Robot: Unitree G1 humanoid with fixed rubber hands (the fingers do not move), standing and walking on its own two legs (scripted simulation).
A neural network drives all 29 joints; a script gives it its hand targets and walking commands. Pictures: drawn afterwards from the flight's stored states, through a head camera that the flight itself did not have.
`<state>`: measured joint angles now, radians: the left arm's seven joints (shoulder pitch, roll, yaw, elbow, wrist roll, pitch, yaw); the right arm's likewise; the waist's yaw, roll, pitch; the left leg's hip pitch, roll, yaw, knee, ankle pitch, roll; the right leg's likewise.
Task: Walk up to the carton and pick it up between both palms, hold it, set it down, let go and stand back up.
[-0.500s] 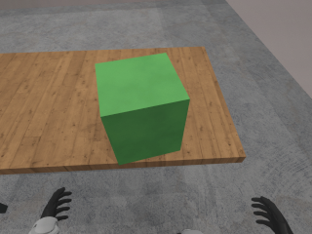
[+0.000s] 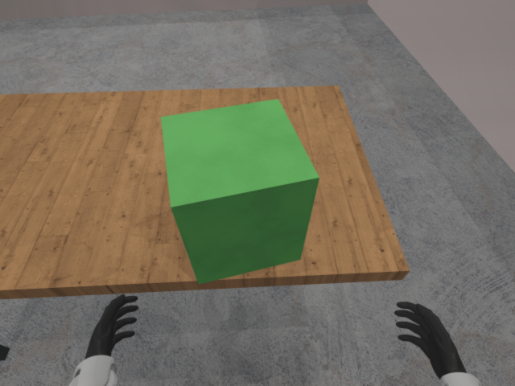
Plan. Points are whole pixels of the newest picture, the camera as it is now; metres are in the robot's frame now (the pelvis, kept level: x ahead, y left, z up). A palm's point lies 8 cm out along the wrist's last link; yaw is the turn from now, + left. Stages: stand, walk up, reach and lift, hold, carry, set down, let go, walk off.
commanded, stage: reach and lift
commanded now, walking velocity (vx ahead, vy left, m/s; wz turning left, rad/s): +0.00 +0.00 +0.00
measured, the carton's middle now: (237, 194) +0.44 +0.06 +0.02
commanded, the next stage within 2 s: none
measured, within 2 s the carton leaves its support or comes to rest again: neither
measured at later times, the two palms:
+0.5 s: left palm (124, 330) +0.20 +0.22 -0.02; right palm (424, 346) +0.19 -0.23 -0.03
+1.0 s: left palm (131, 291) +0.25 +0.21 +0.02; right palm (411, 296) +0.25 -0.21 +0.01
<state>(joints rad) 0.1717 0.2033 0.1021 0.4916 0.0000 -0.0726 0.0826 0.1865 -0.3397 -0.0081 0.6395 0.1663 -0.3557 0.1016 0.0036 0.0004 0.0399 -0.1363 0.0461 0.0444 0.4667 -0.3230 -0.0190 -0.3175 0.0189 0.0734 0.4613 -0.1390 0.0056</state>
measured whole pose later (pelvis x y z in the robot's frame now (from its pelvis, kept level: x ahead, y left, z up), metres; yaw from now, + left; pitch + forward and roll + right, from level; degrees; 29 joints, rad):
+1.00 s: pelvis +0.01 +0.01 +0.00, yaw +0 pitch +1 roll +0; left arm 0.09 0.08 0.02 0.25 0.00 -0.04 0.20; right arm 0.07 -0.34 0.07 0.43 0.34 -0.30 0.16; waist 0.00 0.03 0.01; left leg -0.13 0.05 0.04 0.44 -0.32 -0.02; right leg -0.30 0.02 0.07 0.40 -0.12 0.00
